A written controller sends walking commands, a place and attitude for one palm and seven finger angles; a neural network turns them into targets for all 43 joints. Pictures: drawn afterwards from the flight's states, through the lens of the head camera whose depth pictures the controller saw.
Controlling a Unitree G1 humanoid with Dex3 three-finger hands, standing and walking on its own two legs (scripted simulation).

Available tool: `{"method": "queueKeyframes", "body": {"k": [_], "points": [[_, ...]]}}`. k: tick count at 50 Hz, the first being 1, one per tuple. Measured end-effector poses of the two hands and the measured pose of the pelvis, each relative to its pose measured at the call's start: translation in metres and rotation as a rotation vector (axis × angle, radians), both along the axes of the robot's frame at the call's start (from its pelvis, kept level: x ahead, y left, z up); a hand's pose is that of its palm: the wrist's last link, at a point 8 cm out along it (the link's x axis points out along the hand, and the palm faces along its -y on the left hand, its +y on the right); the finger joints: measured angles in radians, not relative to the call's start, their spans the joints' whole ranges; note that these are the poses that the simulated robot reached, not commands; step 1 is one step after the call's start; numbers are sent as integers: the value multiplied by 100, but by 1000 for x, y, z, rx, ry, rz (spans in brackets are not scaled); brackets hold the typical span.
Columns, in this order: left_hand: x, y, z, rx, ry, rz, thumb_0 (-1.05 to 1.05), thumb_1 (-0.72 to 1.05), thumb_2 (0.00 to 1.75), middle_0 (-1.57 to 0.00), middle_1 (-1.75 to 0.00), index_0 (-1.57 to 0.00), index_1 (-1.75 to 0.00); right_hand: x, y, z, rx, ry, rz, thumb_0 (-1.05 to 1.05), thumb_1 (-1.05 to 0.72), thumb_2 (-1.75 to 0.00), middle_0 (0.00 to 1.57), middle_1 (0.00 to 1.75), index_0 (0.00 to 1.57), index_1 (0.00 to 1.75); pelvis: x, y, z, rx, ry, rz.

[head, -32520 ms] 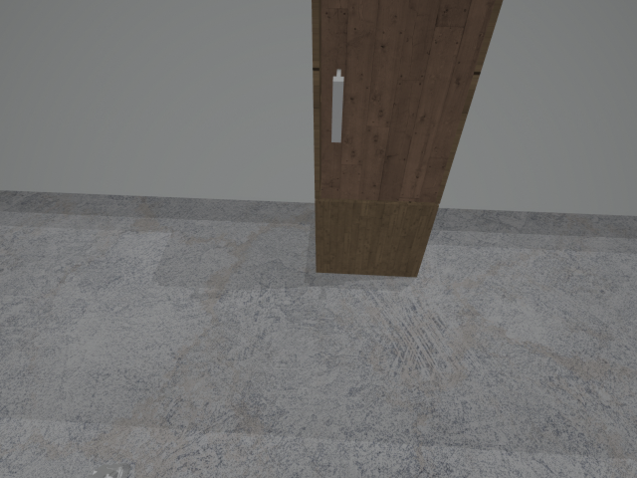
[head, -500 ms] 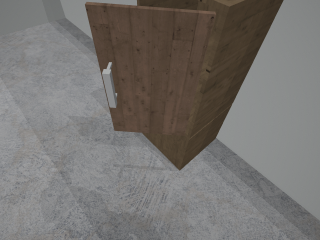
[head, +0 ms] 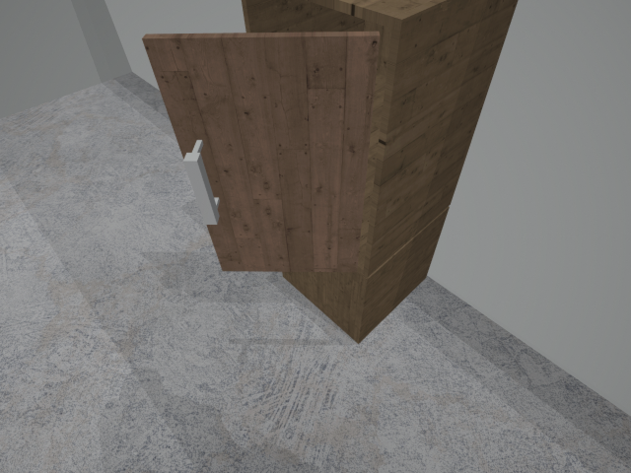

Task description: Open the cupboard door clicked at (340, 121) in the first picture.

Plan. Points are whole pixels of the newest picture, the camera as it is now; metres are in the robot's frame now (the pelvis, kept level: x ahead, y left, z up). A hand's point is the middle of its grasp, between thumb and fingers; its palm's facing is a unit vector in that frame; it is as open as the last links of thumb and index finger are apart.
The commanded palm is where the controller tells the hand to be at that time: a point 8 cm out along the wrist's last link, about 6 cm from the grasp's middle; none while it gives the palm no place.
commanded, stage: come to a stop and stand still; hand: left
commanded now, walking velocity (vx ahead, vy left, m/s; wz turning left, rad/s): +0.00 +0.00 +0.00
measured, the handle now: (205, 183) +0.62 +0.25 -0.01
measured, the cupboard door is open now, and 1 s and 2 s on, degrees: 45 45 45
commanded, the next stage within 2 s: look again from close up in 0.06 s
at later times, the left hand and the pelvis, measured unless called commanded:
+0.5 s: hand out of the picture +0.04 +0.18 -0.17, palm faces -0.01 -0.98 -0.20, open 7.4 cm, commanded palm none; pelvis +0.02 +0.00 +0.00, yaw -1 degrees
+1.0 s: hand (187, 389) +0.22 +0.18 -0.01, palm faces +0.06 -1.00 -0.03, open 7.9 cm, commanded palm +0.15 +0.24 -0.05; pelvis -0.01 +0.00 -0.04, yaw +2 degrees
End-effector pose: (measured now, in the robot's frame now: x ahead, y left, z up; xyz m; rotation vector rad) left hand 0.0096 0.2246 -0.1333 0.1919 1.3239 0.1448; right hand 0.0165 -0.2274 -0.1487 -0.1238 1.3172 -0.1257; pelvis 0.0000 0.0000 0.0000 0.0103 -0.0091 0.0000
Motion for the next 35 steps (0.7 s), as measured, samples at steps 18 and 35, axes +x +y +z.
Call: {"method": "queueKeyframes", "body": {"k": [18, 35], "points": [[27, 1, -6, -15, 13, -11, 1, 91, 90, -20, -30, -20, -30, -7, 3, 6, -14, 78, -30, 1, -91, -90, 20, 30, 20, 30, 18, -3, 3, 1, 12, -15], [25, 4, -6, -21, 49, 8, 1, 91, 90, -20, -30, -20, -30, 47, 0, 11, -39, -15, -2, 1, -91, -90, 20, 30, 20, 30, 31, 1, 4, 3, 14, -23]]}}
